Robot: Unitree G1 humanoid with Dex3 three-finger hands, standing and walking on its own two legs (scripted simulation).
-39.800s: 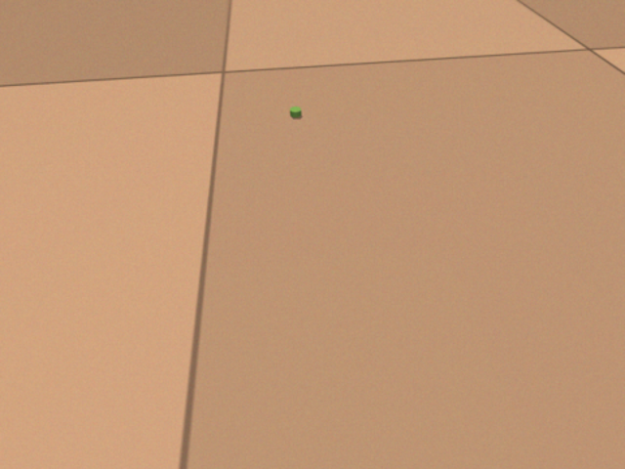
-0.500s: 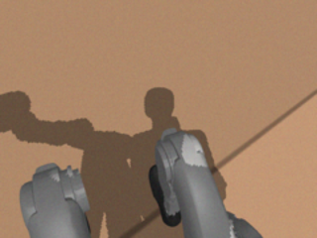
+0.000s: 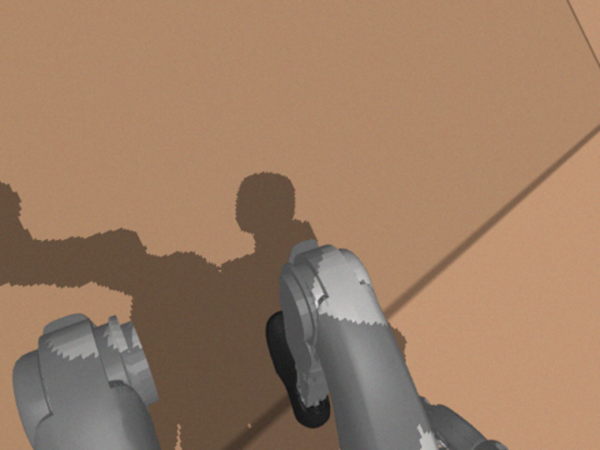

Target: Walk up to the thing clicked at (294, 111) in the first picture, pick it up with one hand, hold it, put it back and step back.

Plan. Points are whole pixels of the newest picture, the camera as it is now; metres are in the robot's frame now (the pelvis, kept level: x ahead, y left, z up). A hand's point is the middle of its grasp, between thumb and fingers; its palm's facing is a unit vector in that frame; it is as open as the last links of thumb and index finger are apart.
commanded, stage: rest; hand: left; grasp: from above
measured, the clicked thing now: out of the picture +0.43 +0.34 -0.27
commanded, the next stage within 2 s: open in 0.20 s
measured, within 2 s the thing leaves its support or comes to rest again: neither
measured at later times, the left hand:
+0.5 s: hand out of the picture +0.42 +0.32 -0.24, palm faces -0.44 -0.18 -0.88, open 8.2 cm
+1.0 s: hand out of the picture +0.42 +0.32 -0.25, palm faces -0.45 -0.17 -0.88, open 12.4 cm
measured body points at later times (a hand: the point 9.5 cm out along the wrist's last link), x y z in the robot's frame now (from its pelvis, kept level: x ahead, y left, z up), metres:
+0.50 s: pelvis +0.00 +0.00 +0.00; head +0.25 +0.13 +0.34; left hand +0.44 +0.33 -0.19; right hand +0.07 -0.26 -0.06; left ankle +0.05 +0.12 -0.25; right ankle +0.12 -0.15 -0.25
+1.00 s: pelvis +0.00 +0.00 +0.00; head +0.26 +0.14 +0.34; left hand +0.44 +0.33 -0.19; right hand +0.07 -0.26 -0.05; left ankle +0.05 +0.12 -0.25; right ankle +0.12 -0.15 -0.25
